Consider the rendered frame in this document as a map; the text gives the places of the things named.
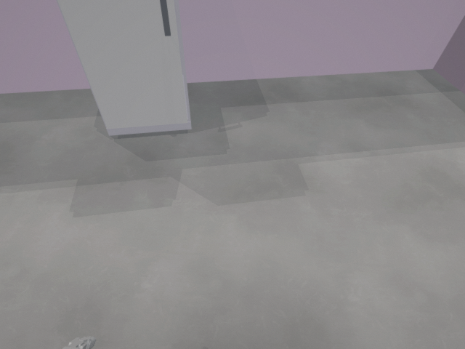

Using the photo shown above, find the fridge door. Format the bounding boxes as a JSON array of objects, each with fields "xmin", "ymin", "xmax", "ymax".
[{"xmin": 58, "ymin": 0, "xmax": 187, "ymax": 129}]

